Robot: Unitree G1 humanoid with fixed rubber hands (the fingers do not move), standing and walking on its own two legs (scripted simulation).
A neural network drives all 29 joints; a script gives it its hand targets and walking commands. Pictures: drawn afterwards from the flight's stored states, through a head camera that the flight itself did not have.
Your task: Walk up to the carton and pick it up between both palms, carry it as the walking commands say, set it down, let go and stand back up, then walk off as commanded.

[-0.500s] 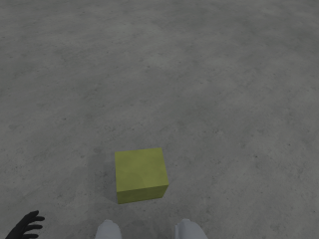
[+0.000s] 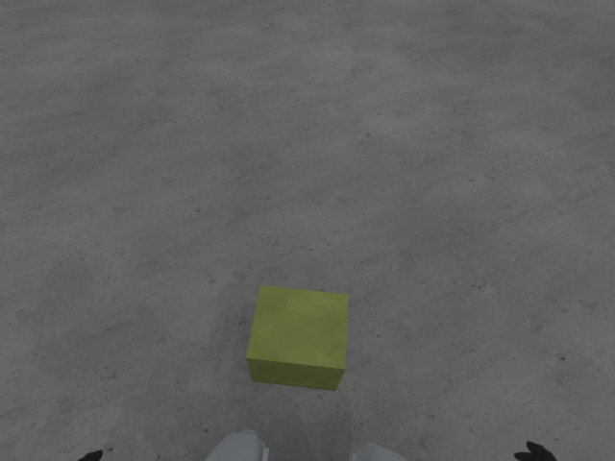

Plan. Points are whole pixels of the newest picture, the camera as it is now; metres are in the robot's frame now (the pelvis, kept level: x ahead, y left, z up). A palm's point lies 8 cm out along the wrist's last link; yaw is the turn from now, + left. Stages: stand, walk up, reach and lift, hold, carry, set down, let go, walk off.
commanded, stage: walk up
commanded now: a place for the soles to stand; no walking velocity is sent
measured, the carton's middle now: (299, 339) +0.48 +0.03 -0.62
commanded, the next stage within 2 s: none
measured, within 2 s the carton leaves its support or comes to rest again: neither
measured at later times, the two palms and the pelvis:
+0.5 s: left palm out of the picture +0.06 +0.32 -0.10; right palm out of the picture +0.09 -0.28 -0.08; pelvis -0.01 +0.02 +0.03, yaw +5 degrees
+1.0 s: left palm out of the picture +0.06 +0.32 -0.09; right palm out of the picture +0.14 -0.28 -0.07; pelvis +0.03 +0.01 +0.04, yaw +6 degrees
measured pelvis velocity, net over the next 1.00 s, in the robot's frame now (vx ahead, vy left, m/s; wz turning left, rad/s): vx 0.03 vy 0.01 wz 0.11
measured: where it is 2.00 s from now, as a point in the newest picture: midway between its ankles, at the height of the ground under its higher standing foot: outside the picture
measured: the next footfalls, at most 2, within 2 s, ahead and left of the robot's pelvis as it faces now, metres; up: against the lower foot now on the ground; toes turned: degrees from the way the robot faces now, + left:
none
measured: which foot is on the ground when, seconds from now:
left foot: down 0.00-1.00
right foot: down 0.00-1.00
